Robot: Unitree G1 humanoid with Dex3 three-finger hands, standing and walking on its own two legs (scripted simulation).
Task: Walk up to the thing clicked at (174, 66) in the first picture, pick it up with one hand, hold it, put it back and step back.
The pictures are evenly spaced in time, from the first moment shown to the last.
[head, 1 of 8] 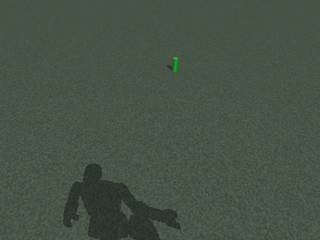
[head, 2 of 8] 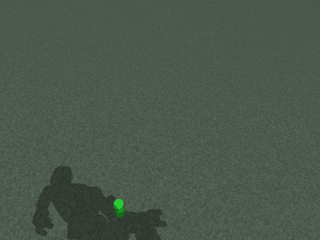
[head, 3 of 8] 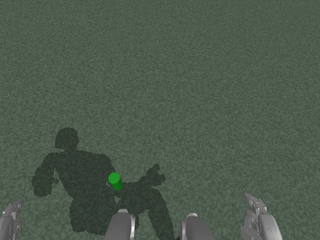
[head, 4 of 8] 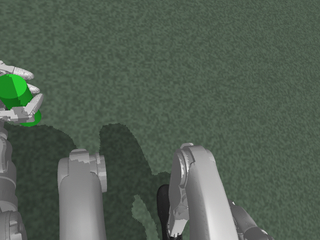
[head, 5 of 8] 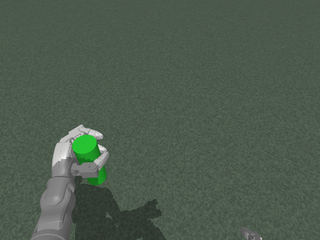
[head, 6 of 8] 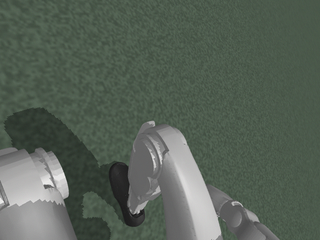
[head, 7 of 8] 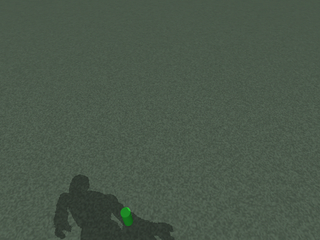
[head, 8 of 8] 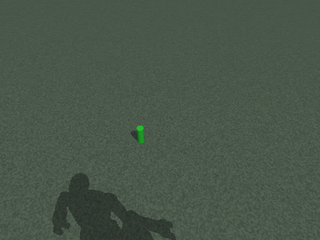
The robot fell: no
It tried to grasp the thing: yes
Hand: left
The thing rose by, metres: 0.69
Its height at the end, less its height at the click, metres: +0.00
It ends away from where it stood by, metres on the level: 0.02
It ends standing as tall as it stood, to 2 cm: yes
